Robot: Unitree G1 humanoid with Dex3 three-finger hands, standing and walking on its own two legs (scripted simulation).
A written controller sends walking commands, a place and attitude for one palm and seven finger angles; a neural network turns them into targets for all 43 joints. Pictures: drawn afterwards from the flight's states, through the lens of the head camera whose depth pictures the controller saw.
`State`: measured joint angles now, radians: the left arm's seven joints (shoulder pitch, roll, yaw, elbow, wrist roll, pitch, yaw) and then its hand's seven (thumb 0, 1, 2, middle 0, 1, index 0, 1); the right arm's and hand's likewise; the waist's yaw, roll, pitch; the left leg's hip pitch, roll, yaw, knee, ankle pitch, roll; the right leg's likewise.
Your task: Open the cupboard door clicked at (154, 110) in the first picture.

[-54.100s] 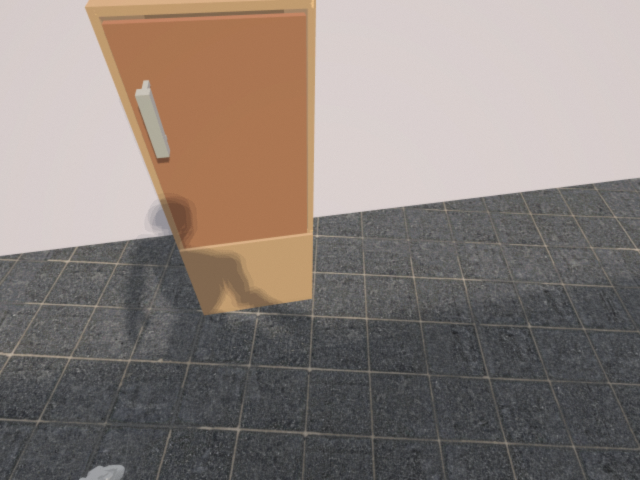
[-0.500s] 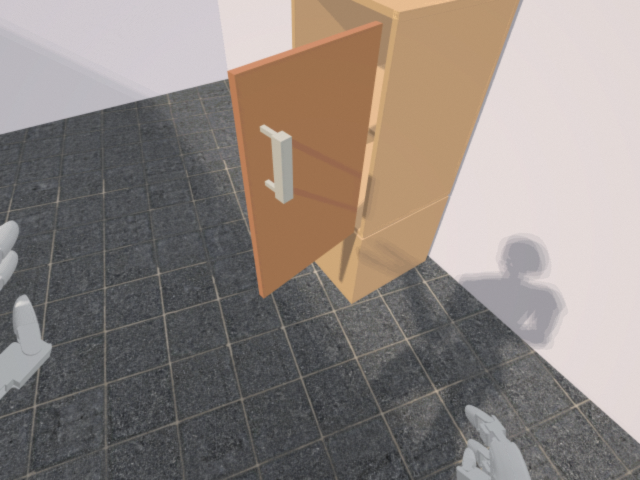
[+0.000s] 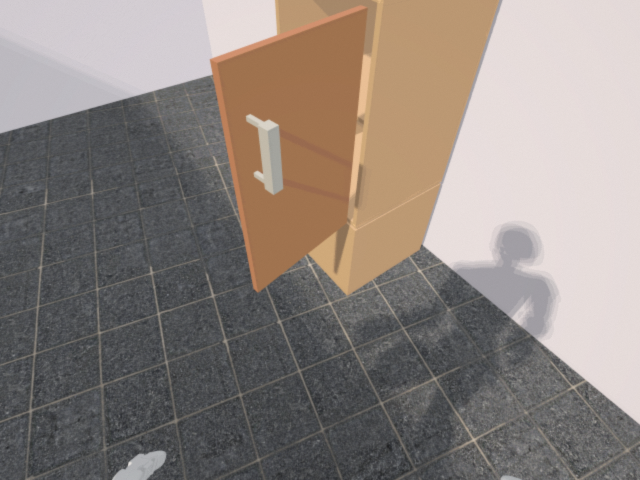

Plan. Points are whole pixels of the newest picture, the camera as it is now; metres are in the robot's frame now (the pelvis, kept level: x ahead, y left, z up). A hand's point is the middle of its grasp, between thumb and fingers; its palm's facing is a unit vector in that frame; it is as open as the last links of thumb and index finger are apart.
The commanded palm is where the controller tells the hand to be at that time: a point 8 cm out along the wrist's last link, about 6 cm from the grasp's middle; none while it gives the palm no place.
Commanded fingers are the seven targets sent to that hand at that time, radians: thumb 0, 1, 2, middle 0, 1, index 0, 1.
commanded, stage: let the arm hang, fingers relaxed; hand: left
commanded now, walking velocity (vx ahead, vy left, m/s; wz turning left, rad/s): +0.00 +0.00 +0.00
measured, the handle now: (263, 154) +0.64 +0.12 +0.06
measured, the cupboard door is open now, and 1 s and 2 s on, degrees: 100 100 100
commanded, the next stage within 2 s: look to check the result in 0.86 s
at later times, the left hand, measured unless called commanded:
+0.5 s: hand out of the picture -0.05 +0.18 -0.16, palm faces +0.03 -0.97 -0.25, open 7.4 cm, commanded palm none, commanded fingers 0.00 0.90 0.90 -0.20 -0.30 -0.20 -0.30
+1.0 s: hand out of the picture +0.04 +0.15 -0.16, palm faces +0.02 -0.98 -0.21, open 7.4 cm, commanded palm none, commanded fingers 0.00 0.90 0.90 -0.20 -0.30 -0.20 -0.30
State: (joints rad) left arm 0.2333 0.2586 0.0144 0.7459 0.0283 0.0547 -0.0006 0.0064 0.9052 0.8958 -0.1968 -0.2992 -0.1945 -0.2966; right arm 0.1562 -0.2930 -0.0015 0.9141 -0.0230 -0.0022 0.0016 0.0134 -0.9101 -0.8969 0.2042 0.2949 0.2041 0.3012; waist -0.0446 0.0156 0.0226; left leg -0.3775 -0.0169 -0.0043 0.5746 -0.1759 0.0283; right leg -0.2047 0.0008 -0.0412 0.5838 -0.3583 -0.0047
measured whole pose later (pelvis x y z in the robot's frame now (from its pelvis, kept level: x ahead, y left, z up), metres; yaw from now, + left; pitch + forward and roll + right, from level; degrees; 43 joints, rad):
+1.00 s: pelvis +0.03 -0.03 +0.01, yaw +0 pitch -2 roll +0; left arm 0.24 0.17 0.01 1.13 0.00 -0.01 0.03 0.00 0.91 0.90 -0.20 -0.30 -0.20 -0.30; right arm 0.23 -0.17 0.00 1.15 -0.01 0.01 -0.04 0.01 -0.91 -0.90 0.20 0.29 0.20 0.30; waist -0.02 0.01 0.06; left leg -0.24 0.00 -0.02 0.42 -0.15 -0.01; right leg -0.06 0.03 -0.05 0.41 -0.31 -0.04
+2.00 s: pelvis +0.04 -0.03 +0.02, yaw -1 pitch -2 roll +0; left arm 0.24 0.20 0.01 1.14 0.00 -0.01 0.03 0.00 0.90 0.90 -0.20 -0.30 -0.20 -0.30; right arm 0.20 -0.20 0.00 1.15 -0.01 0.01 -0.04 0.01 -0.91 -0.90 0.20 0.29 0.20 0.30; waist -0.01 0.00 0.07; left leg -0.20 0.01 -0.01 0.39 -0.15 -0.01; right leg -0.01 0.03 -0.04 0.35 -0.30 -0.04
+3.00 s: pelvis +0.04 -0.03 +0.02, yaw +0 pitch -2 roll +0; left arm 0.26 0.19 0.00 1.14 0.00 -0.01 0.03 0.00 0.91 0.90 -0.20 -0.30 -0.20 -0.30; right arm 0.20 -0.19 0.00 1.16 -0.01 0.00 -0.04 0.01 -0.91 -0.90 0.20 0.29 0.20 0.30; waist -0.01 0.00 0.07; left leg -0.20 0.01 -0.01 0.39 -0.15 -0.01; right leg -0.01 0.03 -0.04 0.35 -0.30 -0.04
